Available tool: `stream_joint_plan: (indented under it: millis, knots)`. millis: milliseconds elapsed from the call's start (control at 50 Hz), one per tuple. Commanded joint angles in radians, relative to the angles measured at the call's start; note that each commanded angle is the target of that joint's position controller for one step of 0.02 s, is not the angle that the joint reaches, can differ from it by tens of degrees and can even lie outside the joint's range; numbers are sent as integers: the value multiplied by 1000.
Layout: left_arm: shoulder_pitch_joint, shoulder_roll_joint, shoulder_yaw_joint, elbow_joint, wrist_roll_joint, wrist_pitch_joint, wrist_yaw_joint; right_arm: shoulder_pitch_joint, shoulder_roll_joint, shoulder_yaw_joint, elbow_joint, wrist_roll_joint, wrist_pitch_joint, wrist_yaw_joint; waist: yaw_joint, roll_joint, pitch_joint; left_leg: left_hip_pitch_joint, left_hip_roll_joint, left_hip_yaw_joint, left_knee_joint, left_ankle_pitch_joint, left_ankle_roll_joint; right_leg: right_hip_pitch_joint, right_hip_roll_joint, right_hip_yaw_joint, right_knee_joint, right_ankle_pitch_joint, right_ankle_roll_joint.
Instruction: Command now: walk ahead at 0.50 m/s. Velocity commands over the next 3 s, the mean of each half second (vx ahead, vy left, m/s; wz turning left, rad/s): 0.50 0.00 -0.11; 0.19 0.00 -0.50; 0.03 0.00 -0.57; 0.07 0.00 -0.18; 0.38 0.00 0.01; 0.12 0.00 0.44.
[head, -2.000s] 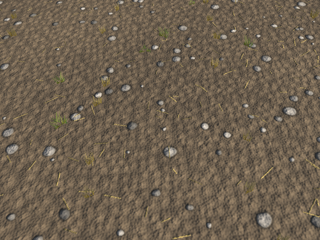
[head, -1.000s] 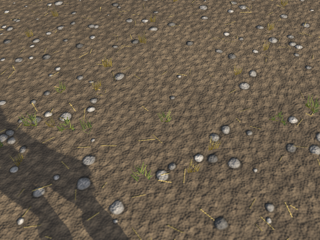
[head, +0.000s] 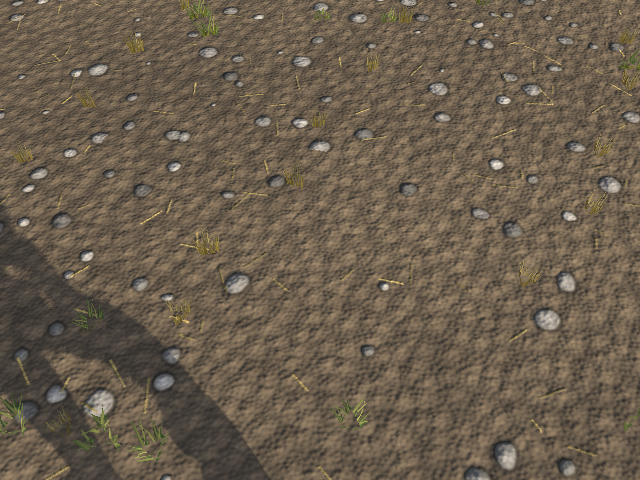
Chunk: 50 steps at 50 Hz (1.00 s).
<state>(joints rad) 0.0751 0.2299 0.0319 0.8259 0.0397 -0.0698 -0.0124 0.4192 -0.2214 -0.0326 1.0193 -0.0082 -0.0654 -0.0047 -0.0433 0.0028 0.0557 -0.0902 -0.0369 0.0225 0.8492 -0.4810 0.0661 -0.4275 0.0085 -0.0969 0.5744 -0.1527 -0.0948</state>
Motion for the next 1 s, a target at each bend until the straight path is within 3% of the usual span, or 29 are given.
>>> stream_joint_plan:
  millis: [20, 40, 80, 160, 260, 360, 420, 460, 480, 500, 520, 540, 560, 580, 600, 620, 660, 720, 800, 920, 940, 960, 980, 1000]
  knots:
    - [229, 160, 52, 40, -29, 8, 4, -24, -125, -30, -86, -5, -17, 5, 87, -59, -104, -533, 57, -89, 412, 104, 34, 485, -353, 537, -326, -130, -170]
    - [184, 113, 40, 39, -25, 3, 1, -50, -102, -27, -87, -4, -18, 9, 61, -36, -53, -498, 92, -79, 352, 162, 32, 388, -302, 439, -366, -66, -138]
    - [180, 73, 27, 64, -28, -9, 5, -26, -73, -22, -74, -27, 6, 19, 18, -71, -27, -409, 121, -65, 282, 201, 8, 277, -237, 308, -407, 49, -100]
    - [269, 109, 34, 113, -33, -33, 6, -118, -58, -21, -101, -29, 29, 35, 15, -57, -3, -482, 143, -26, 199, 288, -29, 279, -216, 224, -458, 156, -119]
    - [345, 98, 27, 148, -33, -30, 6, -326, -47, -10, -167, -20, 26, 39, 60, -58, 39, -547, 144, 19, -57, 447, -57, 331, -177, 149, -472, 246, -102]
    - [425, 113, 28, 182, -27, -21, 17, -462, -53, -3, -218, -17, 17, 33, 101, -63, 45, -524, 102, 31, -227, 469, -54, 442, -200, 191, -404, 368, -111]
    - [396, 137, 36, 179, -18, -14, 26, -445, -81, -10, -232, -13, 2, 28, 72, -75, 32, -449, 80, 16, -292, 378, -30, 487, -225, 226, -325, 470, -98]
    - [352, 150, 42, 171, -20, -12, 25, -265, -112, -28, -181, -16, -16, 14, -13, -60, -51, -197, 33, 34, -383, 339, -1, 449, -187, 209, -132, 609, -66]
    - [344, 131, 37, 160, -27, -14, 21, -99, -158, -46, -135, -32, -30, 1, -75, -10, -157, 49, 88, -17, -408, 355, 30, 335, -129, 172, 77, 505, -46]
    - [372, 53, 19, 112, -56, -15, 19, 33, -259, -69, -138, -63, -37, -16, -91, 133, -314, 323, 378, -332, -431, 329, 89, 93, -23, 104, 412, 121, -6]
    - [446, 39, 25, 104, -68, -5, 29, -13, -291, -79, -149, -40, -18, -12, -36, 287, -397, 392, 530, -637, -530, 503, 182, -110, 90, 94, 634, -397, 9]
    - [409, 112, 46, 124, -45, 13, 37, -105, -203, -59, -173, -21, -8, -8, 2, 109, -273, 265, 486, -503, -513, 588, 169, -140, 11, 153, 697, -356, 4]
    - [358, 92, 48, 121, -38, 19, 32, -170, -128, -39, -182, -13, -13, -8, 19, 44, -155, 130, 439, -338, -514, 730, 153, -135, -17, 149, 685, -301, 15]
    - [342, 61, 47, 120, -34, 27, 28, -198, -90, -27, -180, -15, -16, -9, 43, 41, -103, 37, 391, -214, -531, 827, 120, -105, -47, 144, 640, -269, 25]
    - [329, 59, 53, 114, -19, 41, 21, -199, -70, -21, -172, -10, -20, -15, 59, 74, -77, -21, 355, -137, -545, 866, 99, -85, -65, 142, 603, -250, 37]
    - [343, 49, 54, 115, -12, 58, 15, -199, -71, -20, -168, -11, -23, -18, 76, 97, -75, -61, 337, -83, -551, 905, 89, -54, -59, 127, 600, -230, 50]
    - [335, 40, 57, 99, -13, 79, 7, -183, -92, -24, -166, -8, -32, -19, 93, 104, -96, -77, 335, -22, -557, 983, 103, -49, -42, 111, 594, -188, 64]
    - [245, 35, 53, 50, -10, 98, -4, -189, -109, -29, -168, -8, -27, -24, 94, 113, -72, -90, 329, 61, -572, 939, 115, -102, -58, 89, 475, -97, 79]
    - [138, 24, 35, -5, -10, 102, -24, -187, -130, -35, -168, -7, -10, -27, 68, 124, -78, -106, 312, 157, -546, 880, 104, -8, -51, 31, 240, 26, 70]
    - [83, 74, 48, -66, -6, 105, -26, -154, -182, -63, -168, -9, 34, -21, 35, 121, -75, -27, 384, 143, -393, 726, 75, 49, -30, 7, 65, -144, 22]
    - [112, 72, 50, -64, -5, 95, -22, -150, -184, -66, -167, -8, 47, -23, 54, 89, -88, -38, 371, 162, -304, 681, 47, 111, -17, 3, -23, -102, 8]
    - [173, 109, 62, -50, 2, 78, -13, -101, -179, -68, -159, -16, 58, -22, 78, -16, -136, -84, 320, 193, -134, 576, -4, 230, -32, 76, -132, 33, -19]
    - [222, 240, 91, -59, 9, 63, 2, -77, -126, -55, -203, -21, 67, -16, 71, -251, -178, -279, 215, 238, 149, 147, -67, 371, -290, 409, -175, 439, -90]
    - [262, 301, 113, -52, -34, 77, 6, -137, -102, -46, -254, -14, 87, -21, 107, -312, -242, -465, 36, 100, 319, -241, -102, 419, -410, 636, -220, 576, -279]
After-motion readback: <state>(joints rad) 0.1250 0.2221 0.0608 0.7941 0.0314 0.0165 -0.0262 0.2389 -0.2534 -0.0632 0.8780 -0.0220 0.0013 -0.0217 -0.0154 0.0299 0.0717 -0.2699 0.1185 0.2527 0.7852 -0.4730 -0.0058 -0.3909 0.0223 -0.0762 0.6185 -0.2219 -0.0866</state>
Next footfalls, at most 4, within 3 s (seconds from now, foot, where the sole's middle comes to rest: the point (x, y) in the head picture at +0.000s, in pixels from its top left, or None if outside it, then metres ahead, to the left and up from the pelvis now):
0.48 left None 0.43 0.11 -0.76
0.96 right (389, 477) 0.46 -0.11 -0.76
1.44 left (293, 458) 0.51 0.08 -0.76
1.82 right None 0.34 -0.06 -0.76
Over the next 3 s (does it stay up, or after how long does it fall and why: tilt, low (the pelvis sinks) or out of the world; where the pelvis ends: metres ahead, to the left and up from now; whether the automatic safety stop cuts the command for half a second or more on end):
stays up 0.63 -0.14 0.01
